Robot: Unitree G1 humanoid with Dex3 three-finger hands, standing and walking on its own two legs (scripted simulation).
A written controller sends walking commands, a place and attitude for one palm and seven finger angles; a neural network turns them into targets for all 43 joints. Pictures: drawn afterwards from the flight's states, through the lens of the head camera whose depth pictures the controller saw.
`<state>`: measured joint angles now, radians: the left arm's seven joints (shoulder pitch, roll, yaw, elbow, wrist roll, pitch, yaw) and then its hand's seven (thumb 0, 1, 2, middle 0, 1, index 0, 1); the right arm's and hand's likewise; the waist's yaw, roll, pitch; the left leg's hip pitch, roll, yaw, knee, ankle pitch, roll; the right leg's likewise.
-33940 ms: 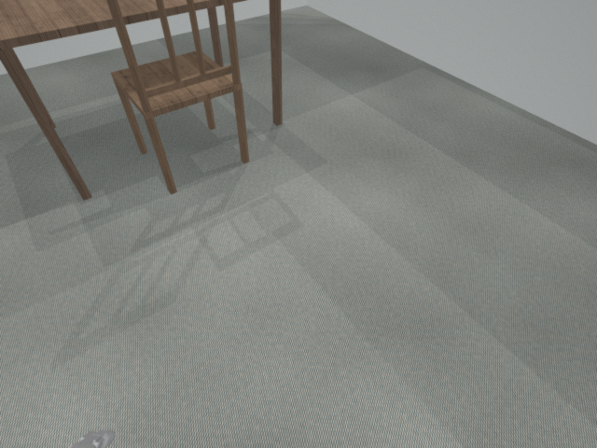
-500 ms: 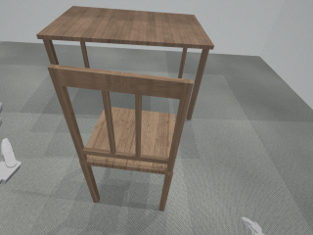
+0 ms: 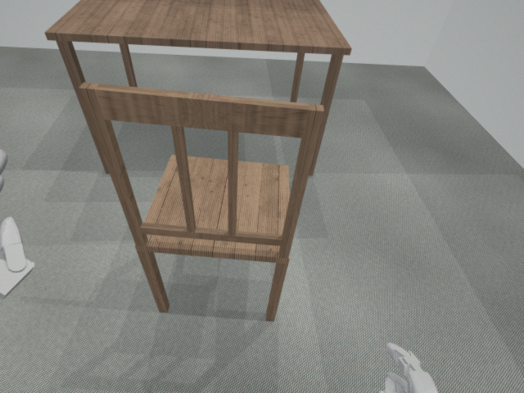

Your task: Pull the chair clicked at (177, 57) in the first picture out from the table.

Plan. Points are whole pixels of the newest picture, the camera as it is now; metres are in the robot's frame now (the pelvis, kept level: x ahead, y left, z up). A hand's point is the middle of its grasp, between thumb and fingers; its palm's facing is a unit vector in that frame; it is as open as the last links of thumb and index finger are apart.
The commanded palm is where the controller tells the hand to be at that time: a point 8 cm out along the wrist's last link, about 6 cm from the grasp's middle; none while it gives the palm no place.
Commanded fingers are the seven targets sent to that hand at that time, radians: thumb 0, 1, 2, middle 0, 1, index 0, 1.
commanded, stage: stop stepping back and stand still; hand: left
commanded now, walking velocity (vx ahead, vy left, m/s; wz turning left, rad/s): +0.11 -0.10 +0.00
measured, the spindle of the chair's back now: (185, 185) +0.56 +0.19 -0.05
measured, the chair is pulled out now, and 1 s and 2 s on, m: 0.62 0.62 0.62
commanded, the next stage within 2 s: let the arm hang, fingers relaxed in 0.16 s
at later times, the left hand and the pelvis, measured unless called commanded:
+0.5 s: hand out of the picture +0.12 +0.17 -0.13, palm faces -0.05 -0.99 -0.15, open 7.4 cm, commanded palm none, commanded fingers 0.00 0.90 0.90 -0.20 -0.30 -0.20 -0.30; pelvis -0.02 +0.01 +0.00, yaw +1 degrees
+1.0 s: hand out of the picture +0.01 +0.19 -0.14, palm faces +0.03 -0.97 -0.24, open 7.4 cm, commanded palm none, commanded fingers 0.00 0.90 0.90 -0.20 -0.30 -0.20 -0.30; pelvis +0.01 +0.00 +0.03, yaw +1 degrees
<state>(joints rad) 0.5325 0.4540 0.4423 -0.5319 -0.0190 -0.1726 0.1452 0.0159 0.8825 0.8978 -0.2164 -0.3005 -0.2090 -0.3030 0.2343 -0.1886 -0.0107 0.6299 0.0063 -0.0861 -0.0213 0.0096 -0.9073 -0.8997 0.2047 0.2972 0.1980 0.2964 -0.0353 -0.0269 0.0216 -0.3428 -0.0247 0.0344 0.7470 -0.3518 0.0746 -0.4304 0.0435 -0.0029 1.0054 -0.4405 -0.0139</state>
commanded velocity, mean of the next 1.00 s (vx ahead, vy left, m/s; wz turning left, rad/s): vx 0.01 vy -0.01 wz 0.00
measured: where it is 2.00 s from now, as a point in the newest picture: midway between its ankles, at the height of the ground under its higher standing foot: outside the picture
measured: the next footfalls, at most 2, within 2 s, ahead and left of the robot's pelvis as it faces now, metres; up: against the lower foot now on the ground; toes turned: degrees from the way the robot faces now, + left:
right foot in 0.10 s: +0.06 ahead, -0.12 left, +0.00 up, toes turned -3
right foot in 0.54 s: +0.06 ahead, -0.12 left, +0.00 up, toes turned +4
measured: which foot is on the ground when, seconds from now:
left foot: down 0.00-1.00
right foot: up 0.00-0.08, down 0.10-0.26, up 0.28-0.52, down 0.54-1.00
